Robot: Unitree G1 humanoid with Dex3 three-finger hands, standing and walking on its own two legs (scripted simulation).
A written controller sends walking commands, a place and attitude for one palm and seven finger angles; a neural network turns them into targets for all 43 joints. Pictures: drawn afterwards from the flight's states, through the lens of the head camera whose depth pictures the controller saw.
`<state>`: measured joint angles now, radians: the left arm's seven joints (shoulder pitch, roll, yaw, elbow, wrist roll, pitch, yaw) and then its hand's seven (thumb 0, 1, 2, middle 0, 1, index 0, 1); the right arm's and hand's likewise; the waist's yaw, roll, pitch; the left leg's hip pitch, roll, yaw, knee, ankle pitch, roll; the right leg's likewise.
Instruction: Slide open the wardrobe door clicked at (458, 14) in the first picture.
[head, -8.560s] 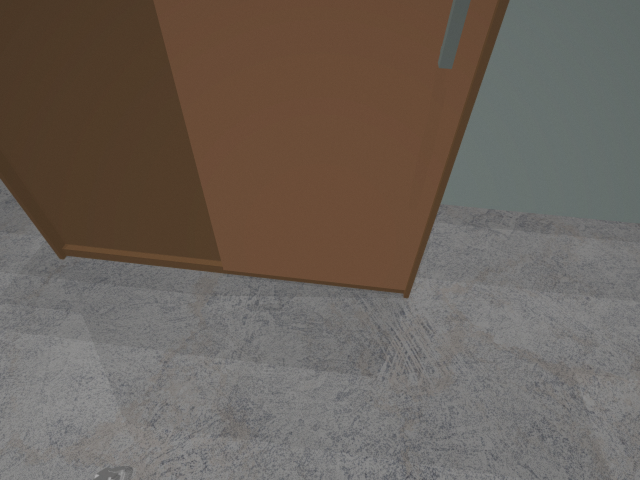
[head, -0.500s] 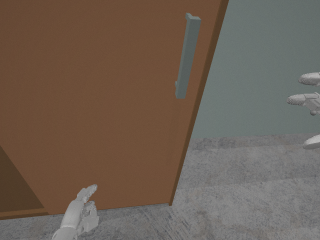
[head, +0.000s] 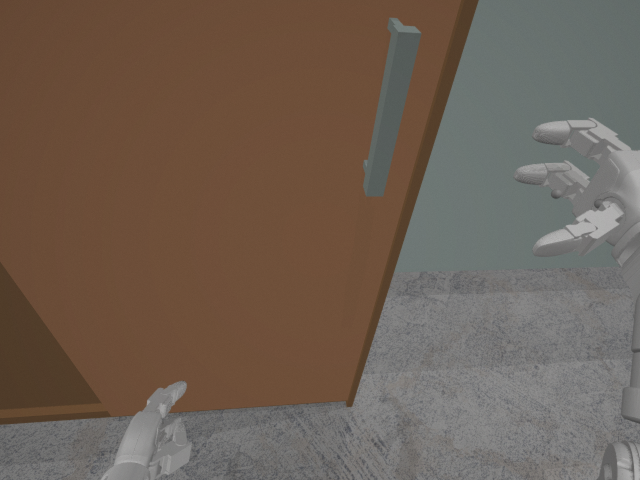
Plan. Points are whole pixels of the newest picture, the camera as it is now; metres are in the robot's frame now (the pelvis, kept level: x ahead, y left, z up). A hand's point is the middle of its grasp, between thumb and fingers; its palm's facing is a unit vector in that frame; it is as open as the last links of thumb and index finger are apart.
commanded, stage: move the hooked fingers beside the handle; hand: right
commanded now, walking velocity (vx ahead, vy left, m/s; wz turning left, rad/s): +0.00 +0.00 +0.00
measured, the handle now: (383, 113) +0.51 -0.06 +0.25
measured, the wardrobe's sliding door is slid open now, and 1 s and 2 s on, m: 0.00 0.00 0.00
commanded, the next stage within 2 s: feel for the door with the fingertips in 1.80 s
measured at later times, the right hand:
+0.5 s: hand (489, 158) +0.40 -0.17 +0.26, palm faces -0.08 +1.00 -0.05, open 14.0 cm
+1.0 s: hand (440, 131) +0.46 -0.12 +0.26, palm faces -0.08 +1.00 -0.01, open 14.0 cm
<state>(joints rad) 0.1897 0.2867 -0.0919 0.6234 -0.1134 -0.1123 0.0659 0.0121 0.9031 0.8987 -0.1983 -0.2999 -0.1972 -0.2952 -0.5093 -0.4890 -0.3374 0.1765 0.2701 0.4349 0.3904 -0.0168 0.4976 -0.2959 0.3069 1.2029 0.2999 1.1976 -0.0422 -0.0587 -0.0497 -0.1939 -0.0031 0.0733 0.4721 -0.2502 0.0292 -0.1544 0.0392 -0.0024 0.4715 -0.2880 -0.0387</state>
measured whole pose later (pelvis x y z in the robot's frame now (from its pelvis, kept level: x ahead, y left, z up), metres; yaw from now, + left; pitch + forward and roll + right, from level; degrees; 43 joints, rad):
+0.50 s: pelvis +0.01 +0.00 +0.00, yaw +0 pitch -1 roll +0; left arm 0.19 0.27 -0.08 0.65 -0.10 -0.07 0.07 0.01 0.90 0.90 -0.20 -0.30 -0.20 -0.30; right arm -0.72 -0.40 -0.23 0.39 0.23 0.41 0.26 -0.02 0.50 -0.30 0.31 1.20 0.30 1.20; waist -0.01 -0.05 -0.05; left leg -0.20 -0.01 0.07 0.45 -0.24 0.03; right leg -0.15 0.03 -0.01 0.44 -0.28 -0.03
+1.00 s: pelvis +0.00 +0.00 +0.00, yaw +2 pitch +1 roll +0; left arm 0.28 0.26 -0.05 0.70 -0.09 -0.08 0.07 0.01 0.90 0.90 -0.20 -0.30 -0.20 -0.30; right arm -0.96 -0.36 -0.21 0.76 0.17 0.26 0.17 -0.02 0.50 -0.30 0.31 1.20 0.30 1.20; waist 0.04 -0.04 -0.05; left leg -0.23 -0.02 0.05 0.42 -0.22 0.04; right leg -0.18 0.03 -0.02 0.42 -0.27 -0.04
